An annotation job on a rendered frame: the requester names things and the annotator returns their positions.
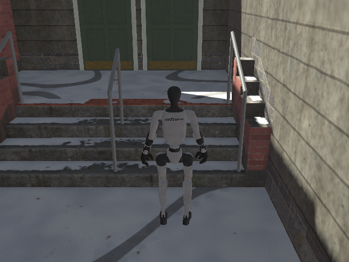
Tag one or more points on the robot shin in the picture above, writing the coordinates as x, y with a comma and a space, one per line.
162, 199
187, 200

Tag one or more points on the left robot upper arm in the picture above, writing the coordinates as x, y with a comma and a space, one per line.
154, 124

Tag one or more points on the right robot hand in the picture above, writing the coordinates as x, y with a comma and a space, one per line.
202, 155

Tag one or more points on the robot right shin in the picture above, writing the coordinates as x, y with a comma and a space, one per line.
187, 200

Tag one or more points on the robot left forearm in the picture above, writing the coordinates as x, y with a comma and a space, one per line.
147, 145

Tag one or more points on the robot right forearm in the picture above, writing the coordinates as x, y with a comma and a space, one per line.
201, 144

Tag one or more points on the left robot hand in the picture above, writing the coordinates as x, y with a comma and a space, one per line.
145, 156

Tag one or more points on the robot left shin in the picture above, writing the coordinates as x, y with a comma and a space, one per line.
162, 199

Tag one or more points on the right robot upper arm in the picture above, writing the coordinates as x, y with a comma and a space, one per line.
194, 124

